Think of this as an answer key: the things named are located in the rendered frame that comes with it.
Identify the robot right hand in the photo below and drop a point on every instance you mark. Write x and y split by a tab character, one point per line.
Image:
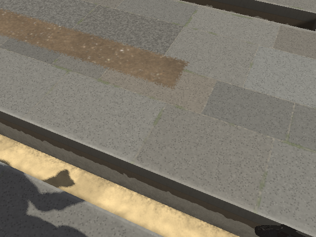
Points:
276	231

